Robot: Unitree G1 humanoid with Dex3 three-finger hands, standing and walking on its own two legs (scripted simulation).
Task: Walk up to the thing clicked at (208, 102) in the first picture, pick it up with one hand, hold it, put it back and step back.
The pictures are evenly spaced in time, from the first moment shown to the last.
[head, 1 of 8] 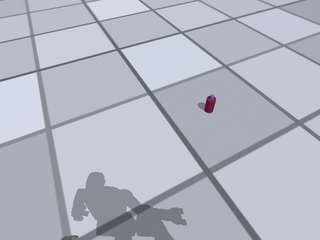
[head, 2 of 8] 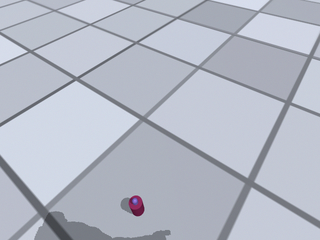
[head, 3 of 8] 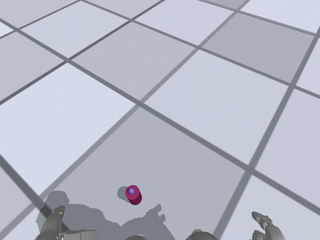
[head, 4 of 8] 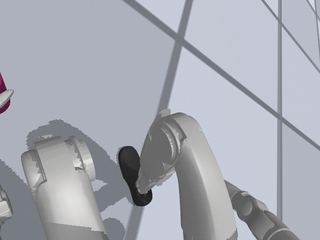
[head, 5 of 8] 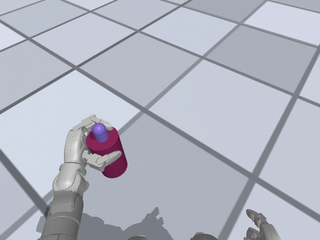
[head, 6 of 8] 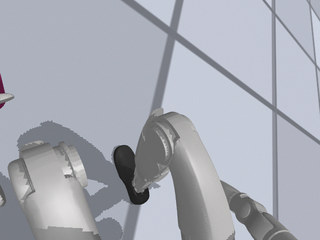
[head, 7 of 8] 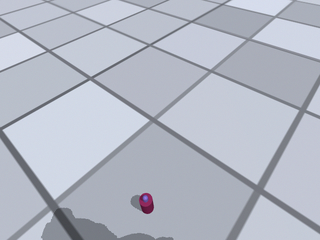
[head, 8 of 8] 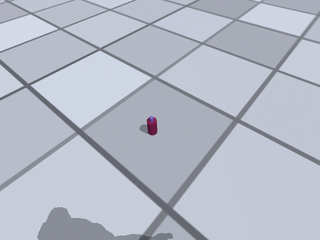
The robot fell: no
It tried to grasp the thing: yes
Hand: left
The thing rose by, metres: 0.69
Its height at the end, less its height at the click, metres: +0.00
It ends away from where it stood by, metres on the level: 0.02
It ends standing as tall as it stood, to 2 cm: yes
